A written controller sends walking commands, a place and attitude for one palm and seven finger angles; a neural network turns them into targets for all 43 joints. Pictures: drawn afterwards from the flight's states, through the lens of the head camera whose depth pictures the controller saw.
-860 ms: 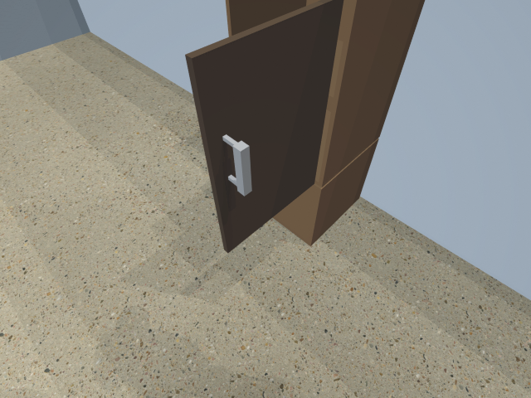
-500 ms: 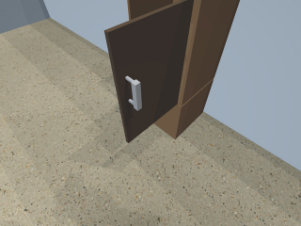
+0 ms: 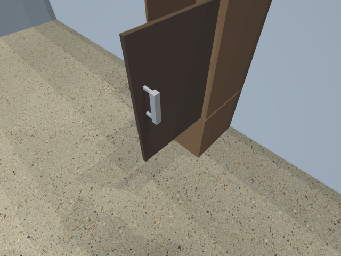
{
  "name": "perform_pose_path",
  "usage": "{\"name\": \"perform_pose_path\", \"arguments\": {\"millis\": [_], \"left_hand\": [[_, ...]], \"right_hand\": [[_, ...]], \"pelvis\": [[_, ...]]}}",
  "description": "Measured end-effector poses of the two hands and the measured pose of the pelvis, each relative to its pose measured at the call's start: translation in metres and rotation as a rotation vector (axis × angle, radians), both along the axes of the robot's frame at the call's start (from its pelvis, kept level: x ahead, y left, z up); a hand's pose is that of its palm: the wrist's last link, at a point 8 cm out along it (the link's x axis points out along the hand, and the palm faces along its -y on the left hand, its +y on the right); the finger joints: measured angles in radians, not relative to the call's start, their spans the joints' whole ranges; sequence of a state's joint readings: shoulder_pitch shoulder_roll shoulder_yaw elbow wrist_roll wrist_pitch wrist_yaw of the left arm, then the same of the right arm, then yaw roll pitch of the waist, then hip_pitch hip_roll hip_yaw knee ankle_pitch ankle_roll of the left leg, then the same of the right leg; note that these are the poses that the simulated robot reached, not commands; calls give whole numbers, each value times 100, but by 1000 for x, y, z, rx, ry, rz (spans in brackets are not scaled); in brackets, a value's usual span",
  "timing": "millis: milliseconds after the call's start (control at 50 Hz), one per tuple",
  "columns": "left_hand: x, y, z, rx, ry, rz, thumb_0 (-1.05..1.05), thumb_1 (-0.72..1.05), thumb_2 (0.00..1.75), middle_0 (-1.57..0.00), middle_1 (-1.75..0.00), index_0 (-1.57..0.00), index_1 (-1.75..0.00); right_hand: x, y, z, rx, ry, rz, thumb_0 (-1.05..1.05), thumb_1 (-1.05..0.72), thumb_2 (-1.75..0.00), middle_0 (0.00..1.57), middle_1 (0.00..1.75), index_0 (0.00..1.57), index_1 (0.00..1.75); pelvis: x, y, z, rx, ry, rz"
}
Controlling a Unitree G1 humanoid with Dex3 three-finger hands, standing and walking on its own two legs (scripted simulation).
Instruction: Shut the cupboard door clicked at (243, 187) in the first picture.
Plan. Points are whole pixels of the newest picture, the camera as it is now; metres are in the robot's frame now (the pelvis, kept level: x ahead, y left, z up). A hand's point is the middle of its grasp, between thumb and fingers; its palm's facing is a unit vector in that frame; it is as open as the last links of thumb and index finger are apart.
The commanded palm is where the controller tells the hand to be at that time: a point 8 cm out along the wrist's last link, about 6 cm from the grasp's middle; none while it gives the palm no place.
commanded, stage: walk around to get in front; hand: left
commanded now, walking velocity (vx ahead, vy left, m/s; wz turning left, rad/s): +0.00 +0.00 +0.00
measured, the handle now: (151, 105) +0.57 +0.09 -0.01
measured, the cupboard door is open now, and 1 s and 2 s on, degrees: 89 89 89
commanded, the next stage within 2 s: none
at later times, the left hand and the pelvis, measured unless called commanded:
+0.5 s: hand out of the picture +0.07 +0.19 -0.18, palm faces -0.15 -0.96 -0.26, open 7.4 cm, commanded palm none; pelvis -0.02 +0.00 -0.02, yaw -10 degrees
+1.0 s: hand out of the picture +0.10 +0.17 -0.18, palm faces -0.37 -0.90 -0.24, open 7.4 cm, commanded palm none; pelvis -0.03 +0.00 -0.01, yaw -27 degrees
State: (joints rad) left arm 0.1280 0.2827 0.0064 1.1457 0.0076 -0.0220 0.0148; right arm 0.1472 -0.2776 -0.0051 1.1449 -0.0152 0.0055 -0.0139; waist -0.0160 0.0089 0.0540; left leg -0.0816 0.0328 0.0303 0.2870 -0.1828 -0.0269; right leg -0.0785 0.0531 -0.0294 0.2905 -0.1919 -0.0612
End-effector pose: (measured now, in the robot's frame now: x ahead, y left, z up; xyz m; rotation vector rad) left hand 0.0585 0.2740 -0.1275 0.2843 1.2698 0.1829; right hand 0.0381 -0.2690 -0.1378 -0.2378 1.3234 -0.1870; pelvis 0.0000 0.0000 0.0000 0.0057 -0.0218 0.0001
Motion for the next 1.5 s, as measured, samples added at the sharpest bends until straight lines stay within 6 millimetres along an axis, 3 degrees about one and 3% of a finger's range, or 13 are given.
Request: {"name": "perform_pose_path", "arguments": {"millis": [240,420,580,640,800,920,1020,1080,1240,1320,1420,1500], "left_hand": [[-1,-3,-6,-6,23,-9,1,90,90,-21,-30,-20,-30],[0,-21,-23,-54,75,-82,1,90,90,-21,-30,-20,-30],[20,-46,-22,-24,14,-150,1,90,90,-21,-30,-20,-30],[17,-53,-20,-6,29,-169,1,90,90,-21,-30,-20,-30],[14,-70,-10,-14,98,-251,1,90,90,-21,-30,-20,-30],[32,-69,-15,-43,77,-309,1,90,90,-21,-30,-20,-30],[58,-59,-26,-67,56,-367,1,90,90,-21,-30,-20,-30],[80,-53,-35,-84,40,-405,1,90,90,-21,-30,-20,-30],[135,-68,-20,-99,-16,-543,1,91,90,-20,-30,-19,-30],[151,-95,-17,-90,-11,-643,1,91,90,-20,-30,-19,-30],[165,-145,-19,-77,-57,-775,1,91,90,-20,-30,-19,-30],[161,-173,-17,-64,-67,-840,1,91,90,-20,-30,-19,-30]], "right_hand": [[-4,6,-3,-2,-18,-39,0,-91,-90,20,30,20,30],[-43,20,-15,24,-5,-151,0,-91,-90,20,30,20,30],[-76,1,-42,64,29,-220,0,-90,-90,21,30,20,30],[-73,-12,-39,62,14,-256,1,-91,-90,21,30,20,30],[-44,-33,-6,15,-146,-329,1,-91,-90,20,30,20,30],[-28,-29,9,-16,-233,-361,1,-91,-90,20,30,20,30],[-30,-14,18,-53,-275,-398,0,-91,-90,20,30,20,30],[-47,-2,17,-89,-271,-419,0,-91,-90,20,30,20,30],[-130,34,22,-84,-102,-533,0,-90,-90,21,30,20,30],[-174,44,14,-62,-54,-637,1,-90,-90,21,30,20,30],[-232,48,-11,-19,-4,-765,1,-90,-90,21,30,20,30],[-257,46,-19,-15,32,-853,1,-91,-90,20,30,20,30]], "pelvis": [[-4,2,-3,-2,3,-44],[-17,4,-14,19,12,-133],[-25,-19,-29,33,12,-213],[-30,-25,-26,23,12,-239],[-31,-28,-8,41,43,-360],[-29,-17,-7,32,45,-427],[-25,1,-12,18,53,-483],[-23,13,-18,-6,55,-505],[-24,18,-5,-39,57,-613],[-27,12,-7,-37,58,-680],[-36,-7,-24,5,54,-751],[-42,-9,-24,1,45,-812]]}}
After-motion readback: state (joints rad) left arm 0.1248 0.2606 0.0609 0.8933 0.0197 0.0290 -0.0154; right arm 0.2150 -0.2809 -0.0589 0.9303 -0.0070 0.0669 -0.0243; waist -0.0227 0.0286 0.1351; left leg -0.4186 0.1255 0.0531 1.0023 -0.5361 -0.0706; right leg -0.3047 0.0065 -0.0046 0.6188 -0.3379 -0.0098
